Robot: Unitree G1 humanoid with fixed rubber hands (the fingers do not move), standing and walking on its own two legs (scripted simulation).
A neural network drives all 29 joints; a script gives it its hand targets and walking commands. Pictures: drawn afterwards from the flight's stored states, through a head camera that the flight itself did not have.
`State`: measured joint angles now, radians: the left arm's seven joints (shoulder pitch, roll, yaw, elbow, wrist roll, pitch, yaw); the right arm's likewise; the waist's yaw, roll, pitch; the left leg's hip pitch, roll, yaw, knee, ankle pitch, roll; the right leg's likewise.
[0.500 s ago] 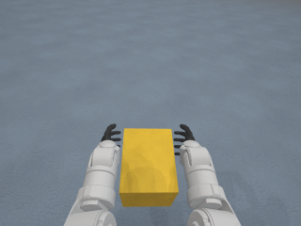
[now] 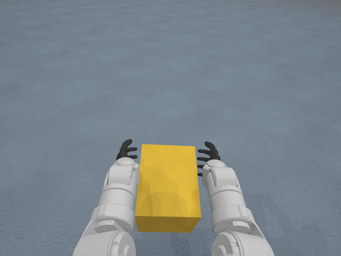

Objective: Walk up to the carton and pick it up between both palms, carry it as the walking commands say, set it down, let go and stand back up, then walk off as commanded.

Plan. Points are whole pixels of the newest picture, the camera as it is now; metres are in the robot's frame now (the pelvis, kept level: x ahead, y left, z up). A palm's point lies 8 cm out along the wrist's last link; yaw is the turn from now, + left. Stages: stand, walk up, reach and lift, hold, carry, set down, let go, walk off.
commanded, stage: reach and lift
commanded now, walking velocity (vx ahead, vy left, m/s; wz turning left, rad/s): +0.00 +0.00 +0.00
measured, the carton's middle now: (166, 188) +0.32 +0.00 -0.04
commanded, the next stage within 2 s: hold in 0.60 s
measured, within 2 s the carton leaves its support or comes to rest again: neither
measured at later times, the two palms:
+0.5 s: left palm (119, 168) +0.31 +0.12 +0.06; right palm (214, 168) +0.31 -0.11 +0.06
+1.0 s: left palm (119, 170) +0.30 +0.12 +0.06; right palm (213, 172) +0.30 -0.11 +0.06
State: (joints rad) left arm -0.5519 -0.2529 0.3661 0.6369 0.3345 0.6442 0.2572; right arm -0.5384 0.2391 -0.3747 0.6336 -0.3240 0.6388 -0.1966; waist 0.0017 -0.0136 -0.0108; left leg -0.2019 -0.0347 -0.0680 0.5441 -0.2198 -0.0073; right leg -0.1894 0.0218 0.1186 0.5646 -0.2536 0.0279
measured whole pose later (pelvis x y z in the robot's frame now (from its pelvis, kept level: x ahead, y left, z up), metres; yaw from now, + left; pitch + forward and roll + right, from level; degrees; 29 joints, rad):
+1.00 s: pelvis +0.00 +0.00 +0.00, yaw +1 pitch -9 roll +0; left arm -0.48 -0.23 0.26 0.53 0.30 0.74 0.23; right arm -0.46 0.22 -0.28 0.53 -0.30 0.73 -0.13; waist 0.00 -0.02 0.00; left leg -0.17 -0.04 -0.08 0.56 -0.23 -0.01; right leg -0.14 0.02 0.10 0.56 -0.26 0.03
